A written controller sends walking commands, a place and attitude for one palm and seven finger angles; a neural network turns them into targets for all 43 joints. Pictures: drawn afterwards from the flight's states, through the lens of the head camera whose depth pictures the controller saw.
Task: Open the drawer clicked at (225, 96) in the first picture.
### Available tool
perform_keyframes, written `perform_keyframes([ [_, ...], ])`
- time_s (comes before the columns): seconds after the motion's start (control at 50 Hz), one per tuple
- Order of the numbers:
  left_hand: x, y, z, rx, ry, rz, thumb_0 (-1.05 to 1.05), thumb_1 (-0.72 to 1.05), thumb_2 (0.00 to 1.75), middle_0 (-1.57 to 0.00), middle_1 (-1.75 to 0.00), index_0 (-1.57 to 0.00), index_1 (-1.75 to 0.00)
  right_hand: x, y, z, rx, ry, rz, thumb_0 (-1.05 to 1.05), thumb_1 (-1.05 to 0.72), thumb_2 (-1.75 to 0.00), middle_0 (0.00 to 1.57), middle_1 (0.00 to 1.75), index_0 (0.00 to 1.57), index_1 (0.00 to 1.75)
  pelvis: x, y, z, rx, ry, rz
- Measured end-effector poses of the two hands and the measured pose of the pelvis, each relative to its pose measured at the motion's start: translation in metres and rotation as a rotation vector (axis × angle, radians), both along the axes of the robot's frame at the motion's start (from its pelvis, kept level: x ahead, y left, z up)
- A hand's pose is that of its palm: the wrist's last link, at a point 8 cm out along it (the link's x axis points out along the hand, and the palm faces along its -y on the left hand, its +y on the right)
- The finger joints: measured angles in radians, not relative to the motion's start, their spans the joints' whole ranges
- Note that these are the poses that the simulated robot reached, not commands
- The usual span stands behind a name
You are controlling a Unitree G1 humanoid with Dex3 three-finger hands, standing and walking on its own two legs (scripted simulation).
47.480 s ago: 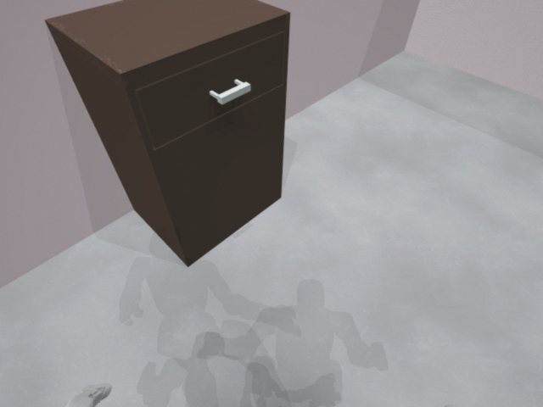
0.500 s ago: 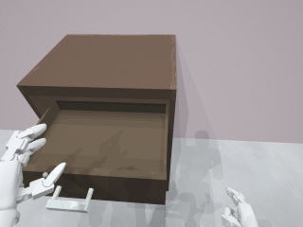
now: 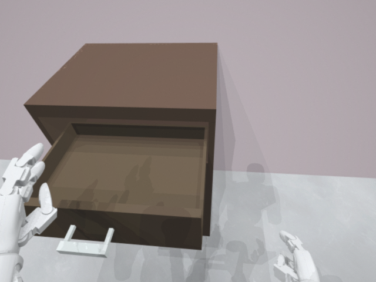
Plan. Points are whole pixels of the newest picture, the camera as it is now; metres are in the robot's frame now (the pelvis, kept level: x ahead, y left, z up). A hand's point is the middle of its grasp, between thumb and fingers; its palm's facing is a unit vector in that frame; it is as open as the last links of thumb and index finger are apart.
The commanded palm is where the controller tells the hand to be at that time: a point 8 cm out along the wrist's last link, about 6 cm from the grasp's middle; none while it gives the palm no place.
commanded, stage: step back with the hand held close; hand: left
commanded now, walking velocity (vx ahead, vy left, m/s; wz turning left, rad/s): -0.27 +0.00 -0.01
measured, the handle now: (87, 240) +0.22 +0.27 -0.05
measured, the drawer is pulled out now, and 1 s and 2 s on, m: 0.29 0.29 0.29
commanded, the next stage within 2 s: stop stepping back and stand still in 1.28 s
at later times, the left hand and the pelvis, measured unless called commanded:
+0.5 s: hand (17, 235) +0.15 +0.27 +0.15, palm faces +0.28 -0.82 -0.50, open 7.4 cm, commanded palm +0.08 +0.32 +0.18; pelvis -0.05 +0.04 -0.01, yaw +0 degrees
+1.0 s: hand out of the picture +0.10 +0.29 +0.15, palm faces +0.34 -0.83 -0.44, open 7.4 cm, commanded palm +0.03 +0.33 +0.18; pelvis -0.09 +0.04 -0.01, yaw +1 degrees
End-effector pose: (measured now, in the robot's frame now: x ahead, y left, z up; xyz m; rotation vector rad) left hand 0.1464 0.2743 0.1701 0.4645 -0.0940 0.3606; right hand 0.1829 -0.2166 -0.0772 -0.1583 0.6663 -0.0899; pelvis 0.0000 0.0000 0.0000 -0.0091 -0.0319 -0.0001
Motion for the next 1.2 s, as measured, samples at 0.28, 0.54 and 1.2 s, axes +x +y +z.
perform_keyframes([
  [0.28,-0.013,0.017,-0.011,0.067,0.116,-0.079,0.02,0.89,0.90,-0.21,-0.30,-0.21,-0.30,-0.035,-0.005,-0.011,-0.059,0.149,-0.080,0.01,-0.90,-0.90,0.20,0.30,0.20,0.30,-0.020,0.021,-0.003,-0.017,0.075,0.001],
  [0.54,-0.042,0.040,0.001,0.100,-0.002,-0.091,0.02,0.89,0.90,-0.21,-0.30,-0.21,-0.30,-0.052,0.027,0.007,-0.068,0.048,-0.049,0.01,-0.90,-0.90,0.20,0.30,0.20,0.30,-0.053,0.037,-0.008,-0.020,0.082,-0.008],
  [1.2,-0.107,0.024,0.006,0.095,-0.096,-0.223,0.02,0.89,0.90,-0.21,-0.30,-0.20,-0.30,-0.141,0.041,0.004,-0.067,0.044,0.012,0.01,-0.90,-0.90,0.20,0.30,0.20,0.30,-0.141,0.033,-0.011,-0.043,0.142,-0.043],
])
